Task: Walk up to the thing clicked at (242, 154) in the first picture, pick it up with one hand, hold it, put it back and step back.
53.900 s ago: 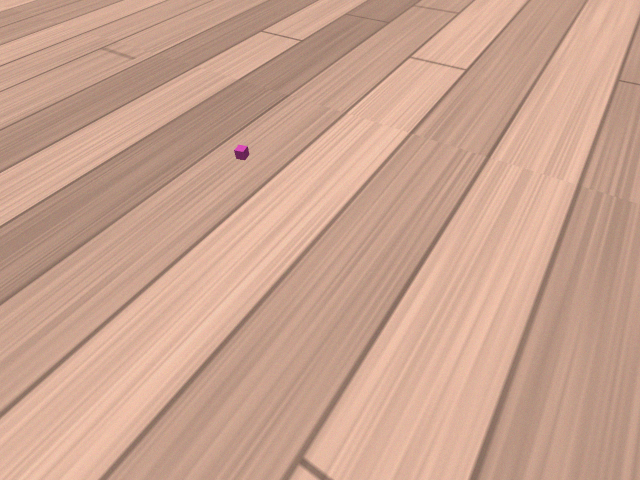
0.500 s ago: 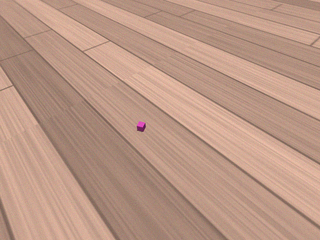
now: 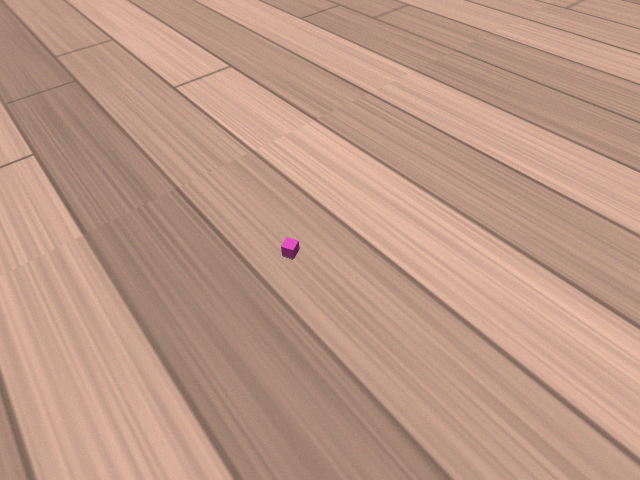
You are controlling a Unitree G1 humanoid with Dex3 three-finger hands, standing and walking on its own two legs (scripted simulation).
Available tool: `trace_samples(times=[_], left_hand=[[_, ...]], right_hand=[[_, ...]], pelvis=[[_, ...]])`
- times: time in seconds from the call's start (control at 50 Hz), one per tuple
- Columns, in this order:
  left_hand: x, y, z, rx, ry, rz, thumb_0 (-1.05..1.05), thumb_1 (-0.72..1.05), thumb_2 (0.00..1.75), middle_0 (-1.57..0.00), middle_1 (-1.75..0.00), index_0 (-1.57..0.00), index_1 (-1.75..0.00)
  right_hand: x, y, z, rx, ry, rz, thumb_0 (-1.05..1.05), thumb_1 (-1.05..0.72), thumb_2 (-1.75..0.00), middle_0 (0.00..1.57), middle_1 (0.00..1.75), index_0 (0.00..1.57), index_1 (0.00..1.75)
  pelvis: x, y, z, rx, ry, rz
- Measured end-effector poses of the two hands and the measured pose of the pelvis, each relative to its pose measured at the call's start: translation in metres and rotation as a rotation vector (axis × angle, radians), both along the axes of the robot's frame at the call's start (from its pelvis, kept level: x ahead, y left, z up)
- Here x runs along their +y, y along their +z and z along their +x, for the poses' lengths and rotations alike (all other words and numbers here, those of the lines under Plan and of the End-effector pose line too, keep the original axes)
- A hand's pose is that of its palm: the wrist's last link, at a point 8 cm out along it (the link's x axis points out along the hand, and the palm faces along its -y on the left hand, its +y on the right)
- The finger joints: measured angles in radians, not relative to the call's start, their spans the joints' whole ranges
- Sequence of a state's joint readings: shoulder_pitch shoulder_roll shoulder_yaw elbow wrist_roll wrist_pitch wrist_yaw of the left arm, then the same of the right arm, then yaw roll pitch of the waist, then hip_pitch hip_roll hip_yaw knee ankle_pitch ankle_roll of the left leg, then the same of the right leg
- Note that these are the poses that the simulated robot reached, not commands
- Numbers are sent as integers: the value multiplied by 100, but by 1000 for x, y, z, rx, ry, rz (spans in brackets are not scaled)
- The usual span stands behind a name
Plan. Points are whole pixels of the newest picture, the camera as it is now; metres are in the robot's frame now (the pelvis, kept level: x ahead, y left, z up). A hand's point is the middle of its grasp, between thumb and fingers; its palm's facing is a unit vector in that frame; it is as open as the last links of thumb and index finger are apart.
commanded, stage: step back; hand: left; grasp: from above
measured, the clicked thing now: (290, 247) +1.05 +0.20 -0.74
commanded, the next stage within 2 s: stand in 0.20 s
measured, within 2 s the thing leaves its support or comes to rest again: neither
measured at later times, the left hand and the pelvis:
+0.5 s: hand out of the picture +0.10 +0.25 -0.14, palm faces -0.01 -0.94 -0.34, open 7.4 cm; pelvis +0.00 +0.00 +0.02, yaw +0 degrees
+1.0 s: hand out of the picture +0.04 +0.26 -0.14, palm faces -0.04 -0.94 -0.34, open 7.4 cm; pelvis -0.02 +0.00 +0.02, yaw +0 degrees
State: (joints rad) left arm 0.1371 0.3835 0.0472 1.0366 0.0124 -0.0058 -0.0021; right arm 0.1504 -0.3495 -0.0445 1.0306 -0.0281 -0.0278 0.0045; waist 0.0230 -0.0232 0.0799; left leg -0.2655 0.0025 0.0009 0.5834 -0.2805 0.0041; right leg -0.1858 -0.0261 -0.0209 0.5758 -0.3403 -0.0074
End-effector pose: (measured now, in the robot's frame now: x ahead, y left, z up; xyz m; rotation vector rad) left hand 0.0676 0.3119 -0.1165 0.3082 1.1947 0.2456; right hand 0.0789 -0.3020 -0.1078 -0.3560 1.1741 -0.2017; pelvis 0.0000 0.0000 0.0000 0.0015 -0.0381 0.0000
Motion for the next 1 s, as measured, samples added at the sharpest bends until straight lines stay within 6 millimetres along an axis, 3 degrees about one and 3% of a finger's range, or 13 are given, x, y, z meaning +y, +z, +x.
trace_samples(times=[0.18, 0.32, 0.5, 0.8, 1.0], left_hand=[[-4, 7, 26, -32, -11, 3, 0, 90, 90, -20, -30, -20, -30], [-9, 13, 35, -38, -23, -9, 0, 90, 90, -20, -30, -20, -30], [-16, 16, 25, -19, -48, -27, 0, 90, 90, -20, -30, -20, -30], [-12, 13, -16, 50, -39, -27, 0, 90, 90, -20, -30, -20, -30], [-11, 13, -29, 79, -37, -24, 0, 90, 90, -20, -30, -20, -30]], right_hand=[[13, 1, 46, -74, 9, 36, 0, -90, -90, 20, 30, 20, 30], [19, 7, 53, -80, 19, 47, 0, -90, -90, 20, 30, 20, 30], [15, 11, 28, -42, -4, 46, 0, -90, -90, 20, 30, 20, 30], [8, 7, -31, 60, -43, 38, 0, -90, -90, 20, 30, 20, 30], [8, 3, -43, 85, -45, 43, 0, -90, -90, 20, 30, 20, 30]], pelvis=[[1, 3, 13, 0, -1, -6], [2, 10, 11, -10, -4, -5], [2, 17, 0, -20, -8, -5], [2, 19, -16, -18, -7, -5], [2, 18, -19, -10, -7, -5]])
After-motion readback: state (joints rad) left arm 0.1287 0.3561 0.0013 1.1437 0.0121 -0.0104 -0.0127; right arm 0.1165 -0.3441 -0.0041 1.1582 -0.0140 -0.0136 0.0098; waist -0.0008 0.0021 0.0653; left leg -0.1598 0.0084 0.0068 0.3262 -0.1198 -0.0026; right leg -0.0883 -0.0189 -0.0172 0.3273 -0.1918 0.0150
